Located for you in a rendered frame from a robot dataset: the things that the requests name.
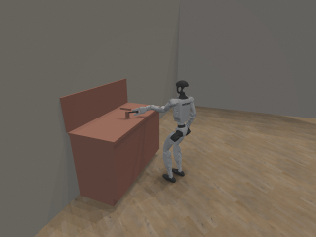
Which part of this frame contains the left robot upper arm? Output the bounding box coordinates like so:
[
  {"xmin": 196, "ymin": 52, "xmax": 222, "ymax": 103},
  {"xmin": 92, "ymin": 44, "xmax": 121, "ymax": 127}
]
[{"xmin": 161, "ymin": 98, "xmax": 179, "ymax": 113}]

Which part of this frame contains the robot left forearm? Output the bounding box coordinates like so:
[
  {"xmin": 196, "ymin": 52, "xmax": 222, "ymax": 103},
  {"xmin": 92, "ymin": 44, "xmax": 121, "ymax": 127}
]
[{"xmin": 146, "ymin": 105, "xmax": 164, "ymax": 113}]

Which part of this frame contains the robot left hand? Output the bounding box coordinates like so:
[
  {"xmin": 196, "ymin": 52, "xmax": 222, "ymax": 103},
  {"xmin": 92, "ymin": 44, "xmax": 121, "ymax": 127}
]
[{"xmin": 132, "ymin": 107, "xmax": 147, "ymax": 116}]

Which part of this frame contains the right robot foot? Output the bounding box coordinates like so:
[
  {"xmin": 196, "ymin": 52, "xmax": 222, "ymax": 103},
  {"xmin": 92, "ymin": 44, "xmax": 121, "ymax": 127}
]
[{"xmin": 172, "ymin": 168, "xmax": 185, "ymax": 177}]

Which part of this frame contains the counter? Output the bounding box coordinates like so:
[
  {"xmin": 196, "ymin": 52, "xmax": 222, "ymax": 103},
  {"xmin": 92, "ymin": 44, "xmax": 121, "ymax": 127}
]
[{"xmin": 59, "ymin": 78, "xmax": 159, "ymax": 206}]

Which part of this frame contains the right robot thigh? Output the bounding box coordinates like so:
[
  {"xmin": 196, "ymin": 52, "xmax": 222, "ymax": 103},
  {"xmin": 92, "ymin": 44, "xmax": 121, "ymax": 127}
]
[{"xmin": 173, "ymin": 129, "xmax": 191, "ymax": 153}]

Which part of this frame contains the robot right forearm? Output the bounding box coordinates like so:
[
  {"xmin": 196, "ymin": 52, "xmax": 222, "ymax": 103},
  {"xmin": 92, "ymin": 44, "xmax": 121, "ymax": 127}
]
[{"xmin": 186, "ymin": 116, "xmax": 196, "ymax": 126}]

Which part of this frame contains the right robot upper arm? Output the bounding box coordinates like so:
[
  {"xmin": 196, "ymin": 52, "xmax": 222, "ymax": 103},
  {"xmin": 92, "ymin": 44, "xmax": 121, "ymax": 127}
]
[{"xmin": 188, "ymin": 97, "xmax": 196, "ymax": 117}]

